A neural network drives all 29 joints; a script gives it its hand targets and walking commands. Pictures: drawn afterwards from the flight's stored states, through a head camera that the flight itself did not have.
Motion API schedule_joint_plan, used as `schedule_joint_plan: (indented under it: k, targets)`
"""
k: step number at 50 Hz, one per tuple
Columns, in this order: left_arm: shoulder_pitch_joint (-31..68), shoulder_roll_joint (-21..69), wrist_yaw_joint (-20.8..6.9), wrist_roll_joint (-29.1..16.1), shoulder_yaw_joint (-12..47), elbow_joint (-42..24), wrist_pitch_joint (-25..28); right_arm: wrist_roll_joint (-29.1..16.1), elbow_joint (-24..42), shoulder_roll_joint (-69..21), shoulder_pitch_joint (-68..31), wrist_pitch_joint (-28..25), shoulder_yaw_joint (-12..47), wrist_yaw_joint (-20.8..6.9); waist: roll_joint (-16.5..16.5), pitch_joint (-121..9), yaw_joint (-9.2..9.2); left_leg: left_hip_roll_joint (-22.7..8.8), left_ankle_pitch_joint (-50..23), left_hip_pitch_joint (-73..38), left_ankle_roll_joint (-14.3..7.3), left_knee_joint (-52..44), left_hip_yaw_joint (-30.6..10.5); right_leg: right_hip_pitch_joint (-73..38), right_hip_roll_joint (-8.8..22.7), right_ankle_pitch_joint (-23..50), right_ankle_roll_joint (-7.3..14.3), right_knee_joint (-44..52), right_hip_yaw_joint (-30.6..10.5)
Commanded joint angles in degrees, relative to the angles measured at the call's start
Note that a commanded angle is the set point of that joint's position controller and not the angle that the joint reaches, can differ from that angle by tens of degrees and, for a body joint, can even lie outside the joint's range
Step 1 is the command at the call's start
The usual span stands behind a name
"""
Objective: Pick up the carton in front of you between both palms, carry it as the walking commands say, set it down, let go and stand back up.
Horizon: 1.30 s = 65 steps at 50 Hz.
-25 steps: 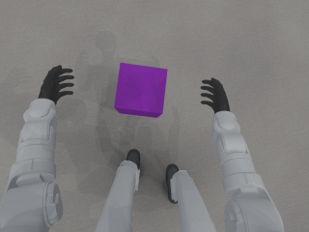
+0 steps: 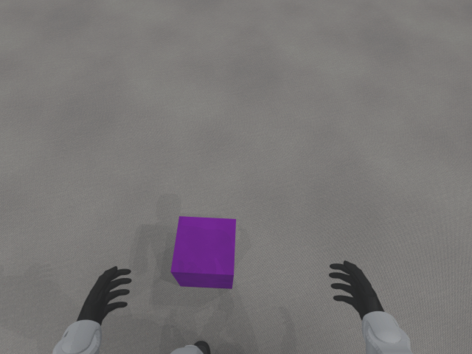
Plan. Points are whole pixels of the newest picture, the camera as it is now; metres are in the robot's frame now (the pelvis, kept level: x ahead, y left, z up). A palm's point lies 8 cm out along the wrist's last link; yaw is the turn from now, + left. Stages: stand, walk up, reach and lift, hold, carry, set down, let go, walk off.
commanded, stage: let go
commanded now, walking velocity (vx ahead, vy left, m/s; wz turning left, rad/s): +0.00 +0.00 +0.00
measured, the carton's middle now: (206, 254) +0.45 +0.09 -0.64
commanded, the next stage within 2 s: stand in 0.50 s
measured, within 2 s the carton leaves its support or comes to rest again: neither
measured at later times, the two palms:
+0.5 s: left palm (100, 330) +0.16 +0.22 -0.06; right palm (384, 316) +0.17 -0.24 -0.06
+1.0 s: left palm (64, 333) +0.16 +0.29 -0.09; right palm (405, 331) +0.15 -0.28 -0.08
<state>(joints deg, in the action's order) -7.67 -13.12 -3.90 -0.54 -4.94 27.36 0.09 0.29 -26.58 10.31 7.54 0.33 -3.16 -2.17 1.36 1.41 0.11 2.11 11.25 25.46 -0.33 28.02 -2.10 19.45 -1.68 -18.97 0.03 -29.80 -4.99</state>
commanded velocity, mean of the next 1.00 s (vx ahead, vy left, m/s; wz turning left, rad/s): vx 0.00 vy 0.00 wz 0.00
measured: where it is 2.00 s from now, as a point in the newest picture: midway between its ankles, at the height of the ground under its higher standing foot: outside the picture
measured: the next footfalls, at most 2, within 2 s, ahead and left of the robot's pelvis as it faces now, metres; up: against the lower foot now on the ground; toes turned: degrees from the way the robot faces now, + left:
none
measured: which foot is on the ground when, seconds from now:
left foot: down 0.00-1.00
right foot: down 0.00-1.00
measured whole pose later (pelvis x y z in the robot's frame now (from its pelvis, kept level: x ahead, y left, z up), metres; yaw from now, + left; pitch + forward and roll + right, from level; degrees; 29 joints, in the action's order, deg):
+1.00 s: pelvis +0.03 +0.01 +0.00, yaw -2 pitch +1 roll +0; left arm -12.4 -20.1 1.4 1.9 -1.8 39.7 -0.8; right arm 2.1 -47.6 18.4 7.2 -0.2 -1.8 1.4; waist 2.1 0.2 0.2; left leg 1.8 16.4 13.6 -1.0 29.5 -0.5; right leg 6.3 -1.6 -21.5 0.0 -27.4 -6.6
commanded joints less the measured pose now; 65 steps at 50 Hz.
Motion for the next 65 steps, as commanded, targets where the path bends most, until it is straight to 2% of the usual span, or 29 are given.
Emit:
schedule_joint_plan:
  k: [1,6,10,19,24,25,26,28,30,36,45,52,65]
  targets:
    - [-3.1,-5.4,0.4,-0.4,0.0,-6.8,0.1,-0.7,6.1,5.2,2.6,-0.5,-0.6,-0.6,-0.1,-11.2,-0.34,0.1,-17.8,-26.2,0.9,-1.9,1.1,1.1,0.1,17.4,-1.8,8.0,2.7]
    - [-4.0,-5.8,0.2,0.0,1.0,-8.2,-2.5,-0.9,6.9,5.7,2.9,1.3,-0.2,-1.2,1.7,-1.4,-0.44,1.1,-10.8,-29.8,1.2,-3.4,2.4,2.8,1.8,9.7,-0.8,12.4,2.1]
    - [-3.1,-6.3,-0.2,0.7,0.4,-9.1,-4.7,-0.5,7.4,5.7,1.7,3.1,-0.2,-1.4,2.1,1.9,-0.63,1.5,-8.8,-32.3,1.3,-2.7,2.9,4.0,3.0,7.1,-0.4,13.5,1.8]
    - [-4.5,-5.6,-0.2,1.3,0.5,-9.4,-6.5,0.4,6.6,6.2,3.1,5.2,-0.7,-1.1,1.0,0.4,-0.22,1.4,-13.7,-33.3,1.4,-2.3,2.4,-1.5,2.0,16.4,-1.2,11.0,1.9]
    - [-4.1,-5.4,-0.1,1.2,0.7,-9.2,-6.5,0.3,6.6,6.3,2.7,5.4,-0.7,-1.2,0.6,-0.4,-0.26,1.2,-15.3,-33.0,1.4,-2.6,1.9,-2.9,1.3,18.0,-1.4,10.4,2.2]
    - [-6.7,-5.1,0.9,-0.2,0.7,-5.2,-4.5,0.8,10.1,7.4,0.2,8.2,-0.6,0.6,2.0,-3.7,-0.32,0.4,-19.0,-33.4,0.4,-1.2,0.9,-4.3,-0.7,18.5,-2.2,8.6,2.8]
    - [-3.7,-13.6,3.3,1.7,-1.1,-2.4,-3.7,2.2,-1.5,13.7,1.0,5.4,-1.6,2.6,2.2,-2.9,-0.75,-3.8,-12.3,-20.3,2.0,0.6,0.3,-4.7,2.4,14.0,-2.7,7.9,0.7]
    - [-3.2,-12.7,4.4,3.0,-0.8,-1.7,-2.7,2.4,-4.2,12.8,1.8,2.8,-1.5,3.5,1.3,-2.7,0.27,-3.5,-3.4,-17.0,1.3,0.2,-0.1,-5.1,3.2,7.6,-1.3,8.1,-1.7]
    - [-3.1,-11.3,4.5,3.1,-0.4,-0.8,-2.1,2.7,-6.3,12.6,0.3,1.2,-1.2,3.5,-0.6,-1.9,0.13,-3.9,-0.2,-15.6,0.8,-0.4,-1.0,-3.4,3.6,3.5,-0.3,7.9,-2.8]
    - [-4.2,-12.7,4.6,2.6,0.0,3.0,-0.9,2.3,-11.4,14.5,-1.3,-0.6,-1.2,3.4,-2.2,-5.0,-0.43,-6.0,-12.1,-17.5,-0.5,0.3,-2.9,-5.7,3.6,13.3,-0.4,4.6,-2.5]
    - [-4.6,-14.5,5.4,2.5,0.8,7.6,-0.2,1.9,-16.5,17.0,-1.6,-1.2,-1.0,3.8,-1.7,-6.1,-0.04,-6.7,-18.6,-20.7,-1.1,-0.1,-3.7,-7.6,4.4,19.4,-0.4,4.5,-2.7]
    - [-4.3,-15.0,5.6,2.3,1.3,10.2,0.0,1.6,-19.1,17.6,-2.4,-1.3,-0.7,3.8,-1.3,-5.6,0.02,-6.8,-19.3,-21.7,-1.1,-0.8,-3.9,-8.1,4.9,20.2,-0.3,5.2,-2.7]
    - [-3.2,-15.9,5.6,2.1,1.7,14.4,0.4,1.3,-22.9,18.4,-3.7,-1.5,-0.3,3.6,-1.0,-3.7,0.28,-6.9,-14.6,-21.6,-1.2,-3.7,-4.4,-8.9,5.5,17.0,0.1,8.4,-3.8]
